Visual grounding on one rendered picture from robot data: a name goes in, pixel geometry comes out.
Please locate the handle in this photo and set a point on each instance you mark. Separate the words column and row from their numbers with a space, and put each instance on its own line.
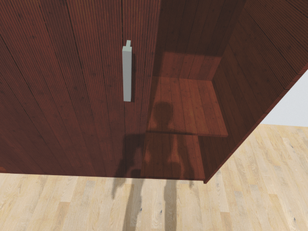
column 127, row 67

